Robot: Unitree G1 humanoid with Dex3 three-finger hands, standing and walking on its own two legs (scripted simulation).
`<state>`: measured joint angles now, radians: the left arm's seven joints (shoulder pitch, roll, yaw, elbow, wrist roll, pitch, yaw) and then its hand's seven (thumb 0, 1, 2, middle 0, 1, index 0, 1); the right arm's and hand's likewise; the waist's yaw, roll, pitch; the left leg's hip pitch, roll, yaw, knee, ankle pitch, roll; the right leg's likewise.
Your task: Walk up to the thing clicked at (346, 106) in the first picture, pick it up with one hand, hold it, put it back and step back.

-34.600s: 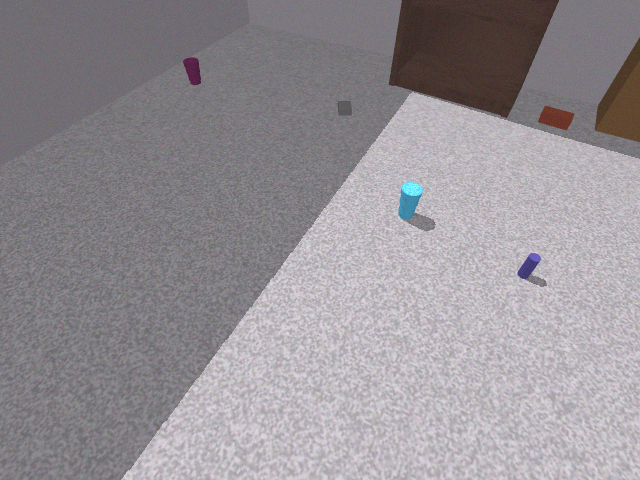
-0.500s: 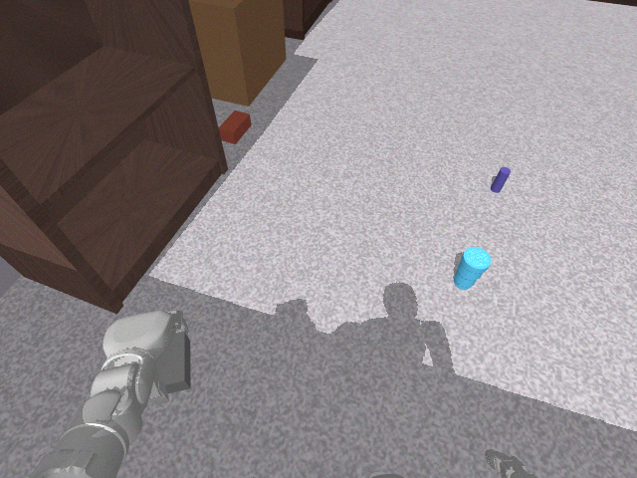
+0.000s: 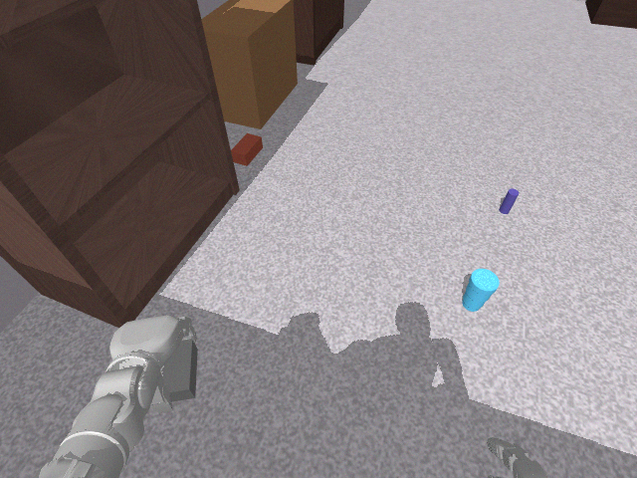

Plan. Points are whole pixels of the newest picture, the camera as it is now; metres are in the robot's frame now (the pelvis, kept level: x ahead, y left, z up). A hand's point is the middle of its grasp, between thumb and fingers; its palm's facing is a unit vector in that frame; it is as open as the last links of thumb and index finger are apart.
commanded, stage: hold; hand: left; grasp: from above
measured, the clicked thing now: (156, 374) +0.31 +0.24 -0.10
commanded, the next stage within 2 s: crouch in 1.32 s
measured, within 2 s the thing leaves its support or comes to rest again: neither
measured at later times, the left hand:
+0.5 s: hand (148, 383) +0.27 +0.22 -0.05, palm faces -0.45 -0.07 -0.89, open 10.4 cm
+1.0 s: hand (145, 385) +0.26 +0.22 -0.03, palm faces -0.45 -0.07 -0.89, open 10.4 cm
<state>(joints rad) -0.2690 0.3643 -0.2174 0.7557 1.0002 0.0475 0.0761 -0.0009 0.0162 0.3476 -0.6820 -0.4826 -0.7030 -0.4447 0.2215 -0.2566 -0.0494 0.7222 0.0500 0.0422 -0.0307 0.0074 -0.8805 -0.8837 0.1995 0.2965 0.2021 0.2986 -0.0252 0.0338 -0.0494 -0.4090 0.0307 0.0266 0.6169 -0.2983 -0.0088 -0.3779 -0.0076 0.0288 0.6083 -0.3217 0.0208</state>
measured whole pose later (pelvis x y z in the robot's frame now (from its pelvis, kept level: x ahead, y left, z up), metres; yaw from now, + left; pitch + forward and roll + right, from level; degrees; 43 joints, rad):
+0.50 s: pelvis -0.02 +0.00 +0.01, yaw +0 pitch +2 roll +0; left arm -0.24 0.38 -0.22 0.69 1.00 0.04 0.02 0.00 0.01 0.36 -0.68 -0.48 -0.70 -0.45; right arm 0.20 -0.26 -0.03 0.70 0.06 0.06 -0.04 0.01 -0.89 -0.89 0.20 0.30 0.20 0.30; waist -0.01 0.04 -0.02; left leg -0.33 0.03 0.03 0.54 -0.24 -0.01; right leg -0.30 -0.01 0.03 0.54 -0.27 0.02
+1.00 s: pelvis -0.03 +0.00 +0.01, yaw +0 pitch +0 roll +0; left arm -0.23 0.39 -0.22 0.64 0.99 0.03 -0.03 0.00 0.02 0.34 -0.68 -0.49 -0.70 -0.45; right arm 0.18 -0.25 -0.02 0.69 0.06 0.05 -0.05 0.01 -0.89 -0.89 0.20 0.30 0.20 0.30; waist 0.00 0.05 0.00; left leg -0.29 0.03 0.03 0.49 -0.21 -0.01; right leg -0.27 -0.01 0.03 0.50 -0.24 0.02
